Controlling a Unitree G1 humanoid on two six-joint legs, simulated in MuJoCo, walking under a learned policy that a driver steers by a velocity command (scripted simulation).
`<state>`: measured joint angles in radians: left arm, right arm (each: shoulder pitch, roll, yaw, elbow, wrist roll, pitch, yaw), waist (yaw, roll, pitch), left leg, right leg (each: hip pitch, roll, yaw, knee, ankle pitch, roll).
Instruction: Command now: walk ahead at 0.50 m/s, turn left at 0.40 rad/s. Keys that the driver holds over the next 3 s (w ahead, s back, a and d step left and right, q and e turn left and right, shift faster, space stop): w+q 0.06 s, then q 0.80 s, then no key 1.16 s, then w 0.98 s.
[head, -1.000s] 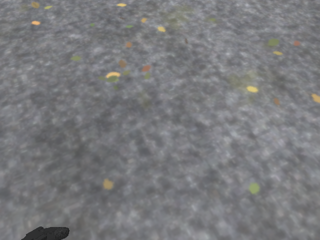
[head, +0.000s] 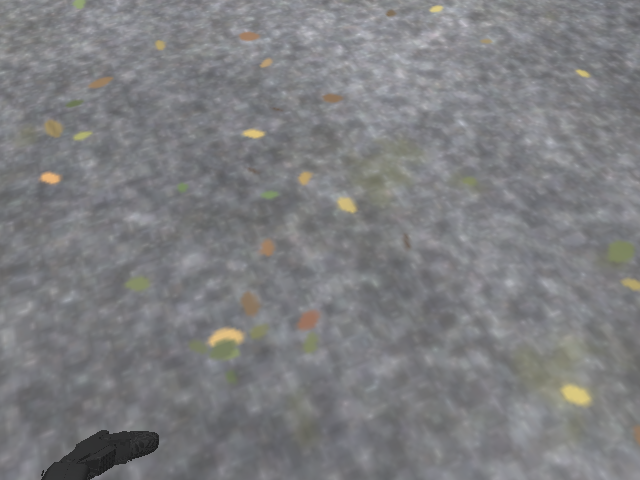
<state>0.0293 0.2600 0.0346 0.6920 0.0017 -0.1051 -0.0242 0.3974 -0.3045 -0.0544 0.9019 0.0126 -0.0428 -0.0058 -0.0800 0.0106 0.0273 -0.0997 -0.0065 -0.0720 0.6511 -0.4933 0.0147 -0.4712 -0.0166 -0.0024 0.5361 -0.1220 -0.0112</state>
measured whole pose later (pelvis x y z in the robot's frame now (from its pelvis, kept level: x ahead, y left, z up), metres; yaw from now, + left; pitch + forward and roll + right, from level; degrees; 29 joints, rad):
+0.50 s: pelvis +0.19 +0.02 +0.00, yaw +17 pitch +2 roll -2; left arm 0.11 0.31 0.07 0.82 0.00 -0.02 0.01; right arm 0.13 -0.31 -0.08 0.64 -0.01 0.01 0.03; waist 0.01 0.00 0.09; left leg -0.48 -0.03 0.01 0.59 -0.15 0.08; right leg -0.34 -0.03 -0.05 1.07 -0.56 0.04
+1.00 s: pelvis +0.25 -0.01 +0.02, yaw +33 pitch +1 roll +1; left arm 0.18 0.28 0.06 0.80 0.02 -0.01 0.02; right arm 0.18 -0.35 -0.10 0.63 0.00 0.05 -0.03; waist 0.02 0.04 0.03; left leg -0.53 -0.14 -0.16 1.04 -0.44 -0.04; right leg -0.27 -0.01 0.03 0.48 -0.24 -0.01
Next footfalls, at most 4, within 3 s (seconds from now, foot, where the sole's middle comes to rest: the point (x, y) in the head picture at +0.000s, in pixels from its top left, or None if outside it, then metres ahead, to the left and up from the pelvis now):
0.42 left None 0.30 0.14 -0.76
0.86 right None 0.36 -0.08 -0.76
1.22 left None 0.19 0.13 -0.76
2.70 left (155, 459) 0.53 0.34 -0.76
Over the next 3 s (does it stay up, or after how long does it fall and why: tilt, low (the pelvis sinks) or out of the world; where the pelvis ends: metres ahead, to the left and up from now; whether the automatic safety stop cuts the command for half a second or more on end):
stays up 0.56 0.26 0.02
